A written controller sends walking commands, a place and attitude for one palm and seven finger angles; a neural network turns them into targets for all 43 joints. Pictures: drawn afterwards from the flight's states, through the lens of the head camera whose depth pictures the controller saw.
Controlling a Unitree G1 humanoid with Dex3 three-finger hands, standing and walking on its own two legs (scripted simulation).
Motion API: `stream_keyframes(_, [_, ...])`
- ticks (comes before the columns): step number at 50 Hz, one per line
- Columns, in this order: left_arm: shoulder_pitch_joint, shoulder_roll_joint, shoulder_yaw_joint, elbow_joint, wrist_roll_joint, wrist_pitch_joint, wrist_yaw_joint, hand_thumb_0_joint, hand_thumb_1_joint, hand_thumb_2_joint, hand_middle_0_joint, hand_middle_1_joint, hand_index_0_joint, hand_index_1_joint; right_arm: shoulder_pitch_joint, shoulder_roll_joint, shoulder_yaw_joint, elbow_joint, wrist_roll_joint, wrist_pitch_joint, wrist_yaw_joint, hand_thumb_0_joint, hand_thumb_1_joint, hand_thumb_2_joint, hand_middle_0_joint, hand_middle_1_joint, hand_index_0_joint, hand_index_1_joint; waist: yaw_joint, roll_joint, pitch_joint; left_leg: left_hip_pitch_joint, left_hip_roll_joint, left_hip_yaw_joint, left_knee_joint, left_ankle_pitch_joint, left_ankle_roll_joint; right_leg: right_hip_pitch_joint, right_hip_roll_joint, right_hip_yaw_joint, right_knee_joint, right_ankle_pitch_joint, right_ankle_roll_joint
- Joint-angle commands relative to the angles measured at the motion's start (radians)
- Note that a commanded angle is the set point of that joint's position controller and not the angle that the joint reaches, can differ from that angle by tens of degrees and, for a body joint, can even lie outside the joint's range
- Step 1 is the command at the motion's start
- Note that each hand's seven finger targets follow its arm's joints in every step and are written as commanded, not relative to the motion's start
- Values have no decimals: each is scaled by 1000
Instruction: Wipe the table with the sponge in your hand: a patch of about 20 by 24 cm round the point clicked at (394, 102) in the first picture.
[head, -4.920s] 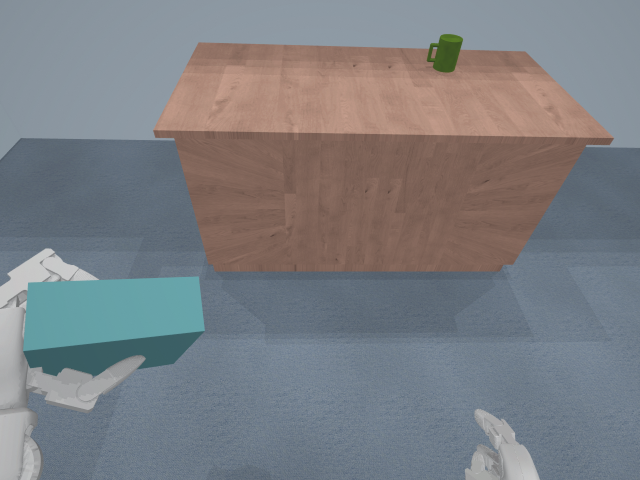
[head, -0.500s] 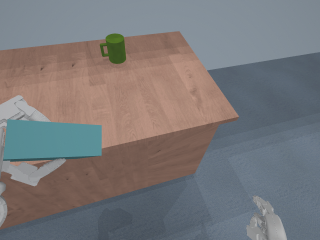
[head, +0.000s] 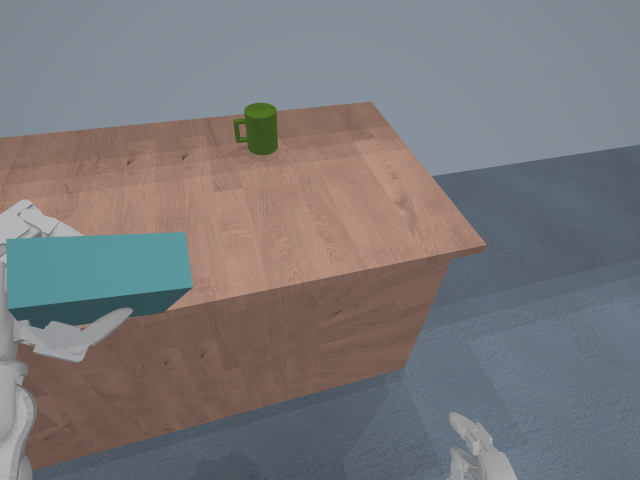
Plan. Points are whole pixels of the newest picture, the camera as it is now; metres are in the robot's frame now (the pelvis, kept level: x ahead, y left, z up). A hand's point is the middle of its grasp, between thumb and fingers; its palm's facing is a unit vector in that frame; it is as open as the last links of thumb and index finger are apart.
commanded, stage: come to a stop and stand still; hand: left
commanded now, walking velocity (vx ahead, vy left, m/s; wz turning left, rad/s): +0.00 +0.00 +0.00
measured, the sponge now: (128, 281) +0.24 +0.23 +0.17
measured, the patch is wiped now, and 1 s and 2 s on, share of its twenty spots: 0.00 0.00 0.00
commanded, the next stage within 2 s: look again from close up in 0.08 s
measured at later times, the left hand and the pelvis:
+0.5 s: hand (109, 276) +0.24 +0.25 +0.17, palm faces +0.43 -0.82 -0.38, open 9.4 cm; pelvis +0.03 +0.00 +0.01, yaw +0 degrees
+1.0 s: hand (144, 225) +0.33 +0.25 +0.16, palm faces +0.39 -0.83 -0.40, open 9.4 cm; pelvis +0.10 +0.01 -0.01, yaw -2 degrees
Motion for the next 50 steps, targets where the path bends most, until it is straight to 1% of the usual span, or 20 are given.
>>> stream_keyframes(1, [-65, 131, -12, -175, -14, -49, -2, 0, 100, 1300, -1200, -1600, -1200, -1600, -94, -133, -66, -168, 1, -55, -20, 0, -900, -900, 200, 300, 200, 300, -38, -25, -46, -23, 6, -54, -132, -249, -33, -117, -44, 158, -261, -453, -48])
stream_keyframes(3, [-61, 151, 10, -157, -16, -42, 4, 0, 100, 1300, -1200, -1600, -1200, -1600, -96, -142, -69, -166, 1, -44, -24, 0, -900, -900, 200, 300, 200, 300, -40, -8, -61, -40, 20, -76, -188, -192, -30, -59, -14, 120, -206, -351, -35])
stream_keyframes(4, [-75, 193, 55, -174, -18, -47, 10, 0, 100, 1300, -1200, -1600, -1200, -1600, -106, -145, -72, -163, -1, -41, -28, 0, -900, -900, 200, 300, 200, 300, -37, 35, -95, -27, 32, -91, -235, -150, -34, -16, 8, 96, -160, -271, -26])
stream_keyframes(5, [-67, 180, 54, -161, -19, -49, 12, 0, 100, 1300, -1200, -1600, -1200, -1600, -109, -145, -73, -168, 1, -34, -33, 0, -900, -900, 200, 300, 200, 300, -35, 53, -113, -49, 56, -112, -275, -166, -34, 41, 18, 60, -105, -208, -14])
stream_keyframes(10, [-19, 193, 76, -234, -10, -49, 14, 0, 100, 1300, -1200, -1600, -1200, -1600, -142, -145, -75, -218, 8, -10, -39, 0, -900, -900, 200, 300, 200, 300, -21, 166, -84, -217, 124, -172, -434, -430, 2, 183, 45, 13, -5, -156, 3])
stream_keyframes(12, [-34, 192, 63, -282, -4, -54, 17, 0, 100, 1300, -1200, -1600, -1200, -1600, -146, -146, -75, -222, 6, -12, -35, 0, -900, -900, 200, 300, 200, 300, -19, 151, -78, -229, 115, -151, -408, -377, 6, 216, 41, 10, -18, -114, 0])
stream_keyframes(13, [-30, 196, 59, -295, -5, -55, 19, 0, 100, 1300, -1200, -1600, -1200, -1600, -146, -146, -75, -223, 3, -15, -33, 0, -900, -900, 200, 300, 200, 300, -17, 115, -87, -196, 101, -129, -364, -314, 5, 210, 32, 19, -59, -101, -5])
stream_keyframes(15, [-42, 192, 47, -321, -8, -56, 22, 0, 100, 1300, -1200, -1600, -1200, -1600, -144, -151, -77, -216, -5, -26, -33, 0, -900, -900, 200, 300, 200, 300, -24, 111, -103, -118, 68, -103, -307, -217, -13, 160, 18, 50, -119, -111, -16])
stream_keyframes(19, [-32, 181, 42, -262, -7, -51, 23, 0, 100, 1300, -1200, -1600, -1200, -1600, -118, -152, -80, -186, -10, -37, -38, 0, -900, -900, 200, 300, 200, 300, -28, 81, -96, -64, 30, -101, -275, -170, -30, 90, 7, 118, -204, -185, -28])
stream_keyframes(22, [-20, 156, 27, -187, -10, -42, 25, 0, 100, 1300, -1200, -1600, -1200, -1600, -103, -147, -78, -172, -5, -28, -43, 0, -900, -900, 200, 300, 200, 300, -30, 25, -85, -65, 28, -106, -267, -180, -32, 68, 2, 124, -235, -230, -24])
stream_keyframes(30, [24, 179, 46, -257, -30, -31, 21, 0, 100, 1300, -1200, -1600, -1200, -1600, -133, -139, -77, -175, -4, -7, -49, 0, -900, -900, 200, 300, 200, 300, -28, 69, -215, 8, 35, -99, -238, 128, -43, 180, 2, 63, -119, 87, -24])
stream_keyframes(35, [109, 198, 76, -295, -51, -23, 25, 0, 100, 1300, -1200, -1600, -1200, -1600, -148, -145, -86, -185, -11, 13, -50, 0, -900, -900, 200, 300, 200, 300, -38, 25, -245, 7, 30, -71, -123, 94, -26, 162, -43, 126, -80, 53, -66])
stream_keyframes(38, [108, 198, 78, -282, -61, -25, 26, 0, 100, 1300, -1200, -1600, -1200, -1600, -153, -154, -90, -186, -5, 27, -52, 0, -900, -900, 200, 300, 200, 300, -46, 8, -196, -24, 18, -63, -74, 49, -22, 105, -66, 185, -83, -18, -89])
stream_keyframes(40, [96, 204, 85, -285, -61, -26, 27, 0, 100, 1300, -1200, -1600, -1200, -1600, -152, -158, -92, -183, -1, 36, -53, 0, -900, -900, 200, 300, 200, 300, -53, 22, -188, -4, 29, -63, -49, 93, -20, 79, -77, 189, -40, 30, -102])
stream_keyframes(43, [58, 200, 75, -282, -63, -27, 27, 0, 100, 1300, -1200, -1600, -1200, -1600, -147, -167, -96, -185, 8, 50, -56, 0, -900, -900, 200, 300, 200, 300, -58, 70, -187, 62, 57, -84, -70, 212, -19, 33, -39, 132, 68, 132, -87])
stream_keyframes(44, [40, 210, 78, -298, -62, -25, 25, 0, 100, 1300, -1200, -1600, -1200, -1600, -157, -172, -95, -185, 11, 52, -56, 0, -900, -900, 200, 300, 200, 300, -61, 117, -185, 105, 80, -109, -83, 298, -21, -8, -18, 93, 134, 156, -72])
stream_keyframes(45, [37, 201, 70, -304, -60, -26, 25, 0, 100, 1300, -1200, -1600, -1200, -1600, -147, -171, -97, -187, 14, 57, -56, 0, -900, -900, 200, 300, 200, 300, -62, 145, -190, 148, 112, -136, -92, 398, -13, -45, 0, 49, 193, 123, -58])
stream_keyframes(47, [36, 193, 56, -308, -55, -22, 23, 0, 100, 1300, -1200, -1600, -1200, -1600, -134, -166, -99, -194, 14, 58, -50, 0, -900, -900, 200, 300, 200, 300, -62, 204, -147, 204, 152, -169, -113, 498, 3, -139, 22, -29, 215, -99, -39])
stream_keyframes(49, [33, 208, 67, -341, -51, -23, 23, 0, 100, 1300, -1200, -1600, -1200, -1600, -151, -165, -96, -202, 13, 53, -39, 0, -900, -900, 200, 300, 200, 300, -57, 211, -139, 183, 140, -127, -70, 558, 0, -87, 22, -72, 136, -89, -45])
stream_keyframes(50, [45, 191, 58, -320, -48, -21, 26, 0, 100, 1300, -1200, -1600, -1200, -1600, -146, -166, -96, -202, 11, 56, -34, 0, -900, -900, 200, 300, 200, 300, -49, 152, -146, 71, 123, -100, -11, 561, -13, 54, 16, -77, 71, 2, -59])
